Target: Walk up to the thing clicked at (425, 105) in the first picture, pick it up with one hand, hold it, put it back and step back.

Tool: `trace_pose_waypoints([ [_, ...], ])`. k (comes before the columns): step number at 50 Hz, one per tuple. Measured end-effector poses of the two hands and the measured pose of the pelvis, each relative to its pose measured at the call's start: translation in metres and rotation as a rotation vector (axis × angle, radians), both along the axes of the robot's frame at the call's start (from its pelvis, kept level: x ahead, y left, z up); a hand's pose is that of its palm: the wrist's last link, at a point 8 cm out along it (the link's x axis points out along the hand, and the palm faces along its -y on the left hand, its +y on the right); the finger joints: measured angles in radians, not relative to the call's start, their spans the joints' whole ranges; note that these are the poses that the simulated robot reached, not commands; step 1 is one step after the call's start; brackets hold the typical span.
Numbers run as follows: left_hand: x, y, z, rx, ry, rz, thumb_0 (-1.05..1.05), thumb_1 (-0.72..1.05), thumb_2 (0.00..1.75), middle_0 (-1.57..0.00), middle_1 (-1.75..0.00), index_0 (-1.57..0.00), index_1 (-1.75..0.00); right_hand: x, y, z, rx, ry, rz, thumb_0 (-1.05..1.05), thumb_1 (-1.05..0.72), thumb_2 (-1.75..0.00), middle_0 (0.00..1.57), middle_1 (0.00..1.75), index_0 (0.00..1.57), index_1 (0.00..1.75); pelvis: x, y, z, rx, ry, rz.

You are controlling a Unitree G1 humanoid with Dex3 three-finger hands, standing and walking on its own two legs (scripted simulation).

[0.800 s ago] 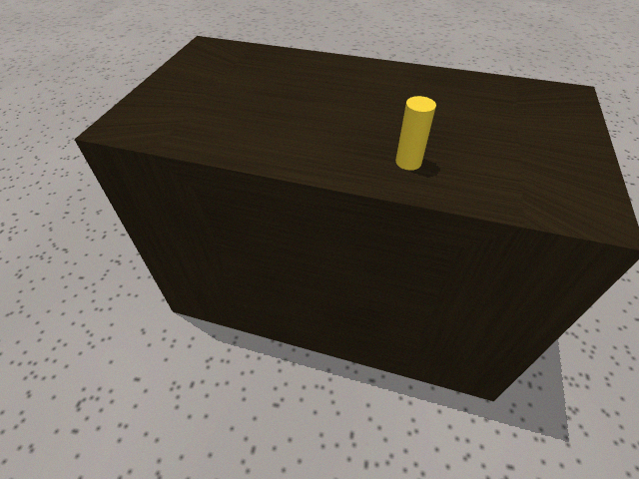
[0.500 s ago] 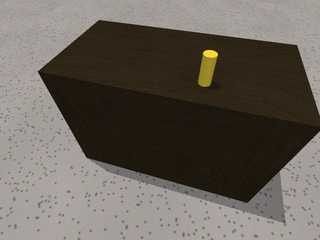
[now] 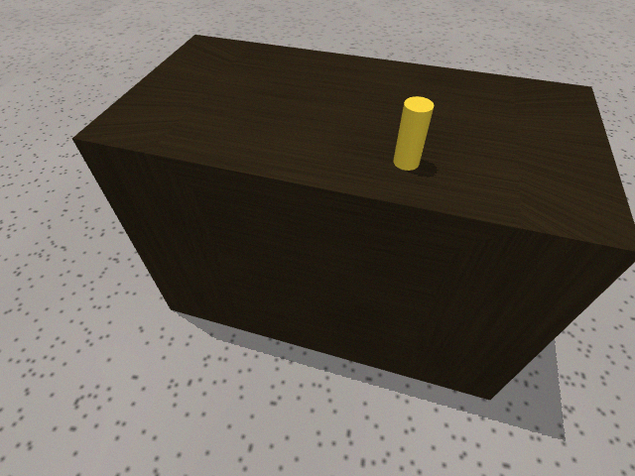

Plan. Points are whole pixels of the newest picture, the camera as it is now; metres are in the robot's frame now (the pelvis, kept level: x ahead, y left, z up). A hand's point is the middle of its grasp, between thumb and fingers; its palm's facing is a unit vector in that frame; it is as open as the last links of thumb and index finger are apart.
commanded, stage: stand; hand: left
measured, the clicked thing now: (412, 135) +0.69 -0.17 +0.03
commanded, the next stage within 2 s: walk up in 0.32 s
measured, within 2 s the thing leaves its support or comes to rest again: neither
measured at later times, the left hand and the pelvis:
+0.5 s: hand out of the picture +0.10 +0.25 -0.16, palm faces -0.11 -0.93 -0.36, open 7.4 cm; pelvis +0.01 -0.03 -0.01, yaw -6 degrees
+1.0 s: hand (276, 430) +0.22 +0.08 -0.19, palm faces -0.30 -0.91 -0.29, open 7.4 cm; pelvis +0.09 -0.16 -0.03, yaw -15 degrees
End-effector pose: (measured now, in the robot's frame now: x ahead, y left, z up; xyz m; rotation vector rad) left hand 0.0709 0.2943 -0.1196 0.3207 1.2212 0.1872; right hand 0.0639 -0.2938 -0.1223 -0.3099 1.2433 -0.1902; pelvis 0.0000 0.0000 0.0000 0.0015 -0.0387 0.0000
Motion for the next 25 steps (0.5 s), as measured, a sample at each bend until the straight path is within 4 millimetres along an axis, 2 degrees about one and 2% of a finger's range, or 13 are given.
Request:
trace_pose_waypoints([
  [17,0.004,0.001,0.001,0.002,-0.005,-0.003,0.01,0.9,0.9,-0.2,-0.3,-0.2,-0.3,0.011,-0.002,0.001,-0.004,-0.03,0.003,0.01,-0.91,-0.9,0.2,0.3,0.2,0.3,0.003,-0.001,-0.001,0.003,0.001,-0.006],
  [20,0.009,0.006,-0.001,0.007,0.016,-0.034,0.01,0.9,0.9,-0.21,-0.3,-0.2,-0.3,0.006,-0.015,0.006,-0.039,-0.093,-0.034,0.01,-0.9,-0.9,0.21,0.3,0.2,0.3,0.002,-0.007,-0.006,0.02,0.006,-0.048],
  [25,0.025,0.003,0.002,0.019,0.028,-0.07,0.01,0.9,0.9,-0.2,-0.3,-0.2,-0.29,-0.019,-0.064,0.017,-0.135,-0.091,-0.088,0.0,-0.9,-0.9,0.21,0.3,0.21,0.3,0.007,-0.03,-0.01,0.029,0.002,-0.101],
])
